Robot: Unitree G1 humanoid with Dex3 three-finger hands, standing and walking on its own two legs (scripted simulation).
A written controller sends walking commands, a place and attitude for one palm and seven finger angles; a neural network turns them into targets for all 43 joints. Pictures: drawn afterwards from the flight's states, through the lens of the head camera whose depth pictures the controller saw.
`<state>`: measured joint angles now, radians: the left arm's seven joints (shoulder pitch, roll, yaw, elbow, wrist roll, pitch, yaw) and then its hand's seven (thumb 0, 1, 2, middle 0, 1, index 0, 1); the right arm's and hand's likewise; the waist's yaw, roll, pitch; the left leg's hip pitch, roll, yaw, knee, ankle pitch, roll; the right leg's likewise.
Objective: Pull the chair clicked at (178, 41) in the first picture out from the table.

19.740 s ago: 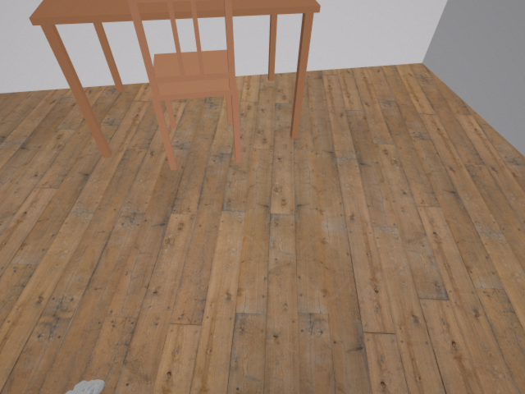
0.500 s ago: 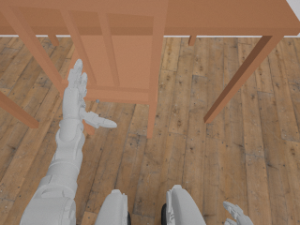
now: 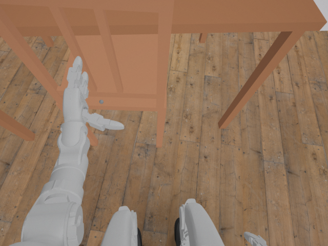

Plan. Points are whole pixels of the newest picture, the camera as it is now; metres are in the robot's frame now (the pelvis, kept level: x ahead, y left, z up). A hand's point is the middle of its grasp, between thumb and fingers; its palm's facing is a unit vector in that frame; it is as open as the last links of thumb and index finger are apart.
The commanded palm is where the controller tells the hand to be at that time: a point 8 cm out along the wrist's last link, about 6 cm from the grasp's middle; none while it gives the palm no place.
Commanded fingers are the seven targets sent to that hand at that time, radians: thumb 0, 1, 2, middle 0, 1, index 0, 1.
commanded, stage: push the fingers through the gap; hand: left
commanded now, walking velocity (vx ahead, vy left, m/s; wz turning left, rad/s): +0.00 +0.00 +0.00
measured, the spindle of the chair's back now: (79, 57) +0.58 +0.19 +0.04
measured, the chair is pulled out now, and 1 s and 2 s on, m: -0.09 -0.09 -0.09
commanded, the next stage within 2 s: hook a spindle and tug to test in 0.06 s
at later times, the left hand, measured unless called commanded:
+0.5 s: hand (103, 102) +0.45 +0.13 +0.02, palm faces +0.02 -1.00 -0.03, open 15.6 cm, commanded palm +0.43 +0.18 +0.02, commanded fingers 0.00 -0.33 0.37 -0.38 -1.07 -0.38 -1.07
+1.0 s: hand (103, 102) +0.45 +0.13 +0.02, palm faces +0.02 -1.00 -0.03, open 6.1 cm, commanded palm +0.42 +0.17 +0.02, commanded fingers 0.00 0.90 0.90 -0.50 -1.45 -0.50 -1.45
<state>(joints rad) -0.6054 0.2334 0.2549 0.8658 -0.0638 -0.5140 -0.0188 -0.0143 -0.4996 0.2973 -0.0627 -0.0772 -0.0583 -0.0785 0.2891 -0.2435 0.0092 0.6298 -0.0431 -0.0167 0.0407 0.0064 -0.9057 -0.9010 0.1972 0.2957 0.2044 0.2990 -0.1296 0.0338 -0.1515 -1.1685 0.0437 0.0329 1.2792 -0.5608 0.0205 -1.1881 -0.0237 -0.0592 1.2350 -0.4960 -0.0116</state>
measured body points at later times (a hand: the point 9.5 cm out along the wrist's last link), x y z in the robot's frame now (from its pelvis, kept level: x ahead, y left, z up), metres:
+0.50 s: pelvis +0.00 +0.00 +0.00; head +0.14 +0.01 +0.43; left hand +0.45 +0.18 +0.02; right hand +0.09 -0.26 -0.12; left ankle +0.02 +0.11 -0.62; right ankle +0.04 -0.12 -0.62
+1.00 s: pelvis +0.00 +0.00 +0.00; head +0.14 +0.01 +0.43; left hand +0.44 +0.18 +0.03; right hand +0.08 -0.26 -0.12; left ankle +0.02 +0.11 -0.62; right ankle +0.04 -0.12 -0.62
